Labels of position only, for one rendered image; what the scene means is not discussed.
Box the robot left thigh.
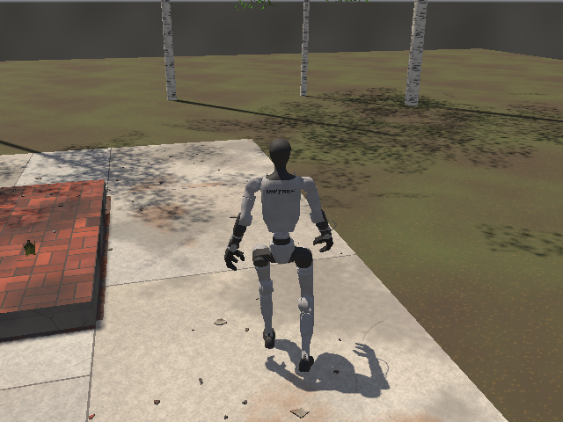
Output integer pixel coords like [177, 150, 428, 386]
[252, 244, 274, 296]

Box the left robot hand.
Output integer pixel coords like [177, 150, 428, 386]
[224, 248, 245, 271]

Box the robot left forearm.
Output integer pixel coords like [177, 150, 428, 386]
[227, 213, 246, 252]

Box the right robot upper arm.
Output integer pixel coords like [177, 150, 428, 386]
[298, 176, 325, 223]

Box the right robot foot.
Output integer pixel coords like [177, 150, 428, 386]
[298, 356, 314, 372]

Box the right robot hand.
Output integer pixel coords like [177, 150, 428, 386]
[313, 236, 333, 252]

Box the robot right forearm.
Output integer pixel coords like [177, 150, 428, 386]
[316, 209, 332, 239]

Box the left robot upper arm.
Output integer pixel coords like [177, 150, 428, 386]
[238, 177, 262, 227]

